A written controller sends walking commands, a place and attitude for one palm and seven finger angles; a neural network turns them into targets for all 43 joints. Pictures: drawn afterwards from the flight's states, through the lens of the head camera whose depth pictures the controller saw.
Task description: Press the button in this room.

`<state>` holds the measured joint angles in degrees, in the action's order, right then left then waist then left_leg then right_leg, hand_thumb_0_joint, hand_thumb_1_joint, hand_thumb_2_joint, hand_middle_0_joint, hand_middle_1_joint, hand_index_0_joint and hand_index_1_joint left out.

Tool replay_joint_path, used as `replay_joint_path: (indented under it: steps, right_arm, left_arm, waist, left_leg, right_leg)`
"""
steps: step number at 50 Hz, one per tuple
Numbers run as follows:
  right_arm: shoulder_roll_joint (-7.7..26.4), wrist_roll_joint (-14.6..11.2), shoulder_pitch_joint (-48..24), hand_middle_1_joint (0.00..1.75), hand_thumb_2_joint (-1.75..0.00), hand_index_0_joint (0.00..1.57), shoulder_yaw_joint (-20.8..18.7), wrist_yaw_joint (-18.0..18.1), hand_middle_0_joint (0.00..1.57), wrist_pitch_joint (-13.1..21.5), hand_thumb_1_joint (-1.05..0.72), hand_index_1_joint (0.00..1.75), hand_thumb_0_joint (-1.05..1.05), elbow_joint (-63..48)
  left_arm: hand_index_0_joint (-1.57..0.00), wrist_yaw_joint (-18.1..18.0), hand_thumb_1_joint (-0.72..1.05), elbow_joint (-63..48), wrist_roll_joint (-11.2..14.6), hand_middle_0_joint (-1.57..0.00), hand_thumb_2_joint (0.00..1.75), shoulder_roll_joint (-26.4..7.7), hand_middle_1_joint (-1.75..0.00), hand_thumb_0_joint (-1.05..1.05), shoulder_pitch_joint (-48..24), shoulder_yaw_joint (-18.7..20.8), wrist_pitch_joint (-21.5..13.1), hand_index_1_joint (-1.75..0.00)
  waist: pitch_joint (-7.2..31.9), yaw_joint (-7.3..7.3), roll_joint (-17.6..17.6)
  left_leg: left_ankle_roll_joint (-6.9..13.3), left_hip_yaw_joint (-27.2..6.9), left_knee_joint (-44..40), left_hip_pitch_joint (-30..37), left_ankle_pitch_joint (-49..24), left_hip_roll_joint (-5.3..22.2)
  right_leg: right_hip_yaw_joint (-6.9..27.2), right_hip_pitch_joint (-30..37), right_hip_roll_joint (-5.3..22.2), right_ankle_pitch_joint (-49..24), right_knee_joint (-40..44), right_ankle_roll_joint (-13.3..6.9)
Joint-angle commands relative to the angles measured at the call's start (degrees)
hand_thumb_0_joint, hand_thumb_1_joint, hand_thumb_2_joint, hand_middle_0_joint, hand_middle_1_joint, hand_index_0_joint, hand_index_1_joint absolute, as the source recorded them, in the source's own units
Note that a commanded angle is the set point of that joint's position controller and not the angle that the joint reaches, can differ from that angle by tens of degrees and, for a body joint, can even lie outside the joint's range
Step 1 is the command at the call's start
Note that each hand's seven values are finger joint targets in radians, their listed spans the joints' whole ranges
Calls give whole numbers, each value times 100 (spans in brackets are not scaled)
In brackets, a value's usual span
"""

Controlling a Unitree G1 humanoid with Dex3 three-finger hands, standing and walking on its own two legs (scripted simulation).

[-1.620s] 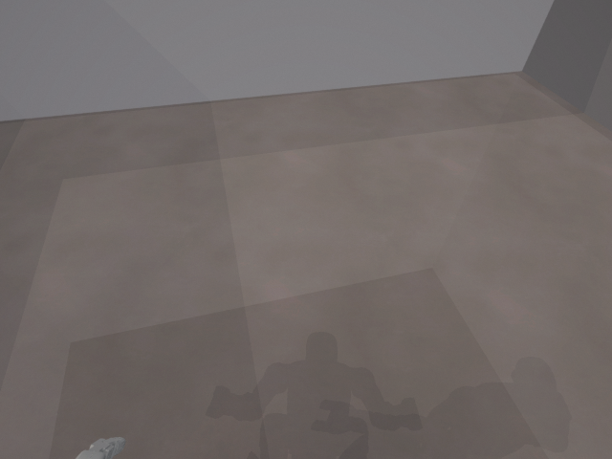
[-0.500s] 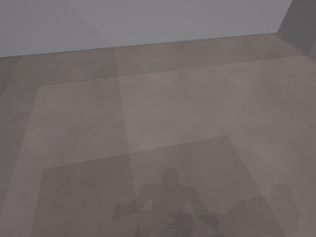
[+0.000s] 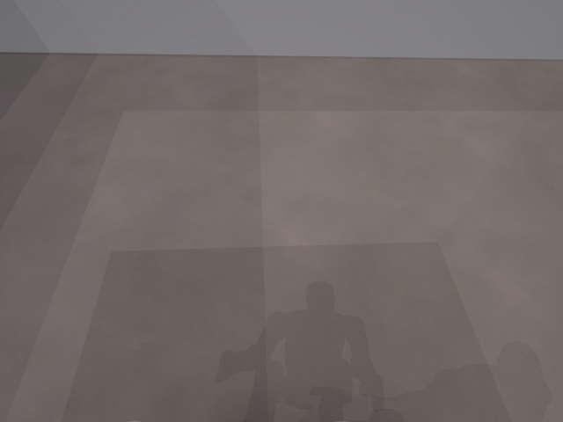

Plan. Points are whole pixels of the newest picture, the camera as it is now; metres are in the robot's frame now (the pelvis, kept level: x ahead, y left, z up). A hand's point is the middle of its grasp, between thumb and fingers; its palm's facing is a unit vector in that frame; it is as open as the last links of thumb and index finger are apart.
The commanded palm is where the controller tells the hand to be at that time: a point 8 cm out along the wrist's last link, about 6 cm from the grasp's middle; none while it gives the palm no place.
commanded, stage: turn or walk to find it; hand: left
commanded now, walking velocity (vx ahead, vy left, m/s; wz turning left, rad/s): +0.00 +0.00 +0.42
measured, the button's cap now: out of the picture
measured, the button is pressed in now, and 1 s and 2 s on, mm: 0 0 0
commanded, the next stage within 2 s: none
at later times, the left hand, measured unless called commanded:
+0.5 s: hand out of the picture -0.06 +0.15 -0.16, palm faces +0.28 -0.93 -0.24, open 7.4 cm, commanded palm none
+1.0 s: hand out of the picture -0.09 +0.21 -0.16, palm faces +0.44 -0.86 -0.25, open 7.4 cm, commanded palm none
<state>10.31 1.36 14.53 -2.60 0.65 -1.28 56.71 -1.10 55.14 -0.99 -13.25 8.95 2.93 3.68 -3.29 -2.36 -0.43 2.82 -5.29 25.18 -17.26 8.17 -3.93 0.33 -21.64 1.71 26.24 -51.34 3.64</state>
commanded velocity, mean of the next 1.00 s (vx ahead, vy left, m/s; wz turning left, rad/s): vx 0.00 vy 0.00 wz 0.42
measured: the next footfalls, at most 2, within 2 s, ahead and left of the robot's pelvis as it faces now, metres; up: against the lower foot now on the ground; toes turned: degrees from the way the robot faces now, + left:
right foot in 0.14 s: +0.01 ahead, -0.14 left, +0.00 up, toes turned +3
left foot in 0.62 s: -0.08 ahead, +0.09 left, +0.00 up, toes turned +22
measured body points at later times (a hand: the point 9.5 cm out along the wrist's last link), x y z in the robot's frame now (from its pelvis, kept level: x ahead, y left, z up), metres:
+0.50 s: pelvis -0.04 -0.04 +0.00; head -0.02 -0.04 +0.45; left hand -0.07 +0.20 -0.15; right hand +0.07 -0.29 -0.15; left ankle -0.11 +0.10 -0.69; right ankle -0.03 -0.14 -0.74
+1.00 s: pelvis -0.08 -0.02 +0.00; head -0.07 -0.01 +0.45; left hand -0.11 +0.25 -0.14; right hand +0.08 -0.22 -0.15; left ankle -0.11 +0.08 -0.74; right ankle -0.03 -0.15 -0.70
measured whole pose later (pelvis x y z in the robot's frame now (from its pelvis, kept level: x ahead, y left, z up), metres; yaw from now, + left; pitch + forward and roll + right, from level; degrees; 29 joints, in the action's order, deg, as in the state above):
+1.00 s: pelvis -0.08 -0.02 +0.00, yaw +25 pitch -1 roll +0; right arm 10.8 1.6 11.8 -2.7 0.3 -1.6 55.2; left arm -0.9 53.6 -1.0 -12.9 9.7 3.8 3.5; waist -3.0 -1.2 -0.3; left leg 2.4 -2.3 26.9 -12.7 13.0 -3.0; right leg -1.4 -21.5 3.6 24.6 -49.1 4.6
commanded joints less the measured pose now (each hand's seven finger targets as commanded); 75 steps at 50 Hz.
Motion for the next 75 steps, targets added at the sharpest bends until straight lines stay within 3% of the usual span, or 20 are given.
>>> replay_joint_path:
  steps: [1, 6, 7, 8, 11, 14, 25, 29, 31, 32, 37, 47, 52, 53, 55, 56, 59, 62, 72, 75]
  right_arm:
    - [1258, 12, 225, 30, -90, 20, -344, 65, 20, 2, -90, 30, 0, -346]
    - [1075, -41, -132, 30, -90, 20, -372, -39, 20, -83, -90, 30, 0, -554]
    - [713, -82, -68, 30, -90, 20, -333, -62, 20, -109, -90, 30, 0, -666]
    - [817, -6, -260, 30, -90, 20, -387, -36, 20, -112, -90, 30, 0, -756]
    - [901, 24, 30, 30, -90, 20, -422, -142, 20, -241, -90, 30, 0, -423]
    - [753, -8, 237, 30, -90, 20, -363, -162, 20, -211, -90, 30, 0, -309]
    - [576, -92, -712, 30, -90, 20, -149, -115, 20, -115, -90, 30, 0, -519]
    - [732, -102, -90, 30, -90, 20, -158, -95, 20, -8, -90, 30, 0, -351]
    - [1635, -65, 244, 30, -90, 20, -365, -42, 20, 68, -90, 30, 0, -316]
    - [1678, -56, 405, 30, -90, 20, -377, -23, 20, 5, -90, 30, 0, -252]
    - [1169, -43, -376, 30, -90, 20, -210, 96, 20, 95, -90, 30, 0, -435]
    - [1230, 12, -111, 30, -90, 20, -306, 54, 20, 45, -90, 30, 0, -469]
    - [1242, 8, -285, 30, -90, 20, -349, 16, 20, 0, -90, 30, 0, -568]
    - [1171, -26, -269, 30, -90, 20, -342, -2, 20, 3, -90, 30, 0, -581]
    - [533, -76, -141, 30, -90, 20, -249, -44, 20, 14, -90, 30, 0, -758]
    - [851, -16, -264, 30, -90, 20, -344, -27, 20, -53, -90, 30, 0, -739]
    - [827, 8, 1, 30, -90, 20, -391, -138, 20, -213, -90, 30, 0, -403]
    - [684, 12, 230, 30, -90, 20, -337, -165, 20, -222, -90, 30, 0, -240]
    - [514, -76, -527, 30, -90, 20, -184, -140, 20, -114, -90, 30, 0, -430]
    - [554, -85, -92, 30, -90, 20, -175, -103, 20, -46, -90, 30, 0, -344]
  left_arm:
    - [-20, -68, 90, -500, 61, -20, 90, -319, -30, 0, 157, 82, -170, -30]
    - [-20, -120, 90, -355, 29, -20, 90, -619, -30, 0, 963, 182, -244, -30]
    - [-20, -159, 90, -428, -78, -20, 90, -1107, -30, 0, 1015, 289, -293, -30]
    - [-20, -161, 90, -598, -61, -20, 90, -1309, -30, 0, 704, 269, -268, -30]
    - [-20, -148, 90, -827, -12, -20, 90, -830, -30, 0, -174, 177, -357, -30]
    - [-20, -118, 90, -746, -7, -20, 90, -629, -30, 0, 107, 113, -438, -30]
    - [-20, -110, 90, -338, -116, -20, 90, -1044, -30, 0, 1149, 251, -388, -30]
    - [-20, -81, 90, -268, -27, -20, 90, -1002, -30, 0, 871, 264, -335, -30]
    - [-20, -35, 90, -562, 7, -20, 90, -392, -30, 0, 879, 121, -268, -30]
    - [-20, -75, 90, -577, -33, -20, 90, -518, -30, 0, 564, 103, -193, -30]
    - [-20, 12, 90, -291, -8, -20, 90, -477, -30, 0, 578, 171, -171, -30]
    - [-20, -23, 90, -559, 20, -20, 90, -356, -30, 0, 106, 163, -148, -30]
    - [-20, -55, 90, -534, 57, -20, 90, -342, -30, 0, 570, 163, -252, -30]
    - [-20, -70, 90, -520, 46, -20, 90, -422, -30, 0, 714, 185, -304, -30]
    - [-20, -135, 90, -557, -83, -20, 90, -1295, -30, 0, 880, 345, -409, -30]
    - [-20, -129, 90, -630, -16, -20, 90, -1268, -30, 0, 888, 290, -366, -30]
    - [-20, -137, 90, -831, -10, -20, 90, -778, -30, 0, -79, 204, -359, -30]
    - [-20, -111, 90, -781, -7, -20, 90, -619, -30, 0, 50, 135, -428, -30]
    - [-20, -103, 90, -374, -105, -20, 90, -1001, -30, 0, 828, 281, -372, -30]
    - [-20, -86, 90, -296, -62, -20, 90, -1024, -30, 0, 703, 302, -337, -30]
  waist:
    - [706, 44, 888]
    - [559, 411, 386]
    - [462, 445, -1128]
    - [29, 490, -1624]
    - [-355, 8, -909]
    - [-203, -11, -647]
    - [343, 551, -1113]
    - [776, 162, -711]
    - [894, 20, 1856]
    - [829, -130, 1229]
    - [274, 216, 846]
    - [196, 66, 842]
    - [478, 307, 705]
    - [563, 400, 472]
    - [615, 479, -1927]
    - [546, 546, -1341]
    - [-56, 73, -775]
    - [-11, 53, -733]
    - [361, 537, -1010]
    - [584, 275, -925]
  left_leg:
    - [751, -1955, -737, 790, -915, 1471]
    - [75, -1450, -214, -912, 789, 744]
    - [-322, -521, 1259, -2017, 1799, 75]
    - [-471, 37, 2682, -2087, 2164, -149]
    - [-450, 10, 4191, -1358, 1320, 253]
    - [-581, 263, 4415, -1568, 884, 339]
    - [-590, 853, 1883, -640, 1935, 515]
    - [-444, 929, -192, 834, 329, 493]
    - [482, -1545, -548, 2165, -3061, 2616]
    - [887, -1209, -440, 1671, -3179, 2772]
    - [624, -456, -512, 1098, -2631, 1774]
    - [769, -1157, -692, 775, -1385, 1693]
    - [557, -1338, -198, 151, -1214, 1425]
    - [334, -1195, 100, -201, -865, 1210]
    - [-420, 247, 2219, -1816, 2233, -50]
    - [-398, 34, 3265, -1536, 2511, 170]
    - [-454, 95, 4437, -1389, 1490, 452]
    - [-614, 336, 4483, -1449, 1021, 509]
    - [-619, 918, 1936, -662, 1933, 595]
    - [-540, 1089, 612, 235, 1031, 519]
  right_leg:
    - [-8, 92, -106, 27, 823, -57]
    - [77, 2082, 162, -1066, 3129, -255]
    - [1652, 2432, 1562, 50, 3888, -736]
    - [2394, 1274, 2482, 50, 4208, -1171]
    - [1148, 14, 1622, -369, 4103, -996]
    - [312, 711, 1307, -1674, 3650, -954]
    - [120, 1681, 1845, -3906, 2818, -1302]
    - [-516, 1224, 1554, -3558, 1849, -687]
    - [-919, -1110, 476, 868, -140, 51]
    - [-443, -885, 481, 1040, -785, -29]
    - [-193, -929, 451, -211, -1268, 86]
    - [-174, -372, 234, -119, 101, 115]
    - [-275, 965, -9, -862, 1938, -3]
    - [-249, 1554, 94, -1427, 2716, -17]
    - [1952, 2464, 2380, -2225, 3545, -856]
    - [1781, 1557, 2628, -2248, 3582, -1200]
    - [822, 562, 1770, -1018, 3791, -970]
    - [63, 902, 1456, -1614, 3609, -886]
    - [-122, 1640, 1922, -3254, 2937, -1230]
    - [-506, 1380, 1809, -3409, 2305, -878]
